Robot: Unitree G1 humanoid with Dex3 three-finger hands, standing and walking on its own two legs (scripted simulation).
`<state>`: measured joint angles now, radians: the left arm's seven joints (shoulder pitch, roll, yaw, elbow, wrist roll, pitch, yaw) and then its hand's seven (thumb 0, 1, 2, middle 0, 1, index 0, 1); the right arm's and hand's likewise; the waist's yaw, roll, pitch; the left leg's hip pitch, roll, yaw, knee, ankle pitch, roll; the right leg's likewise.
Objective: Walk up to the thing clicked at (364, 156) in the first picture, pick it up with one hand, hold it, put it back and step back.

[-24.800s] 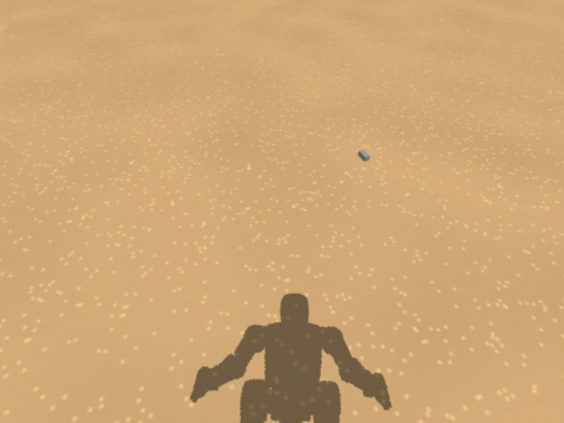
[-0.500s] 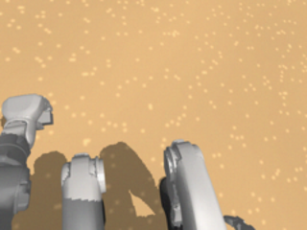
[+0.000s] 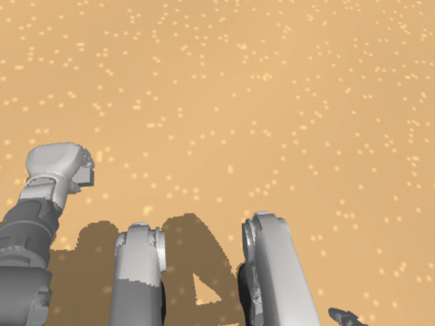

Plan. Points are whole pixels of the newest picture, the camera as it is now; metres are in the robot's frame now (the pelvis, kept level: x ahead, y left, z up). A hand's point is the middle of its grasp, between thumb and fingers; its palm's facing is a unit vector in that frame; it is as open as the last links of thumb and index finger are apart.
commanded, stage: lift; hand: left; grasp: from above
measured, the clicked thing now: (74, 178) +0.43 +0.28 -0.17
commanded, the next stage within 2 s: hold in 1.30 s
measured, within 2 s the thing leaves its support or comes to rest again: neither
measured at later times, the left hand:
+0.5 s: hand (12, 176) +0.36 +0.26 +0.06, palm faces -0.41 -0.10 -0.91, open 6.2 cm
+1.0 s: hand out of the picture +0.36 +0.23 +0.21, palm faces -0.43 -0.11 -0.90, open 6.2 cm
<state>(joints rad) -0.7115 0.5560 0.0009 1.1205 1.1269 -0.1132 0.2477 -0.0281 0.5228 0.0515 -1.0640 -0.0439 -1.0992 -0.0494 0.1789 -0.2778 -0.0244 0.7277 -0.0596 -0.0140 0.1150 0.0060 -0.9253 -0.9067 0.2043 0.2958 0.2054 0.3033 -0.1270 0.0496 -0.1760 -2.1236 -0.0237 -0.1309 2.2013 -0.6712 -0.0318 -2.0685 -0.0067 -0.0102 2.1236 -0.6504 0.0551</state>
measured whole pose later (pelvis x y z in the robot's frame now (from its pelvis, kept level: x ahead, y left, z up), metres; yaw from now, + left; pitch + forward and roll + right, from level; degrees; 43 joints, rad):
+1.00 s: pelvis +0.05 -0.01 +0.29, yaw +3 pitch +15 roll -1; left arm -0.31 0.39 -0.18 0.77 0.98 0.05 0.14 -0.03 0.52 0.03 -1.10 0.00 -1.13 -0.01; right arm 0.23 -0.24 -0.03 0.73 0.03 0.00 -0.06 0.01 -0.92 -0.91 0.20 0.30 0.21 0.30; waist -0.05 0.04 -0.13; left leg -0.91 0.04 -0.03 1.13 -0.48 -0.03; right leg -0.91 -0.01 0.02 1.10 -0.45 0.03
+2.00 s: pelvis +0.08 +0.00 +0.36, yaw +2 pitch +4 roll +0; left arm -0.26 0.39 -0.21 0.69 0.99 0.02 0.02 -0.03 0.51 0.05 -1.11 0.00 -1.13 0.00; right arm 0.22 -0.25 -0.04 0.70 0.05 0.05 -0.04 0.01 -0.91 -0.90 0.20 0.30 0.20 0.30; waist 0.00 0.04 -0.06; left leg -0.40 0.03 0.02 0.64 -0.32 -0.02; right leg -0.42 -0.02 0.05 0.64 -0.30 0.04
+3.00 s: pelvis +0.07 -0.01 +0.37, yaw +2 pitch +1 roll +1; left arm -0.20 0.40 -0.20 0.56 0.98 0.01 -0.05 -0.03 0.53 0.01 -1.10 0.00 -1.13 0.00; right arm 0.18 -0.25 -0.02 0.67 0.07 0.05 -0.06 0.01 -0.91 -0.90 0.20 0.30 0.20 0.30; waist 0.02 0.05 -0.01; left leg -0.29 0.03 0.02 0.52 -0.25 -0.03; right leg -0.32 -0.02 0.05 0.55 -0.25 0.03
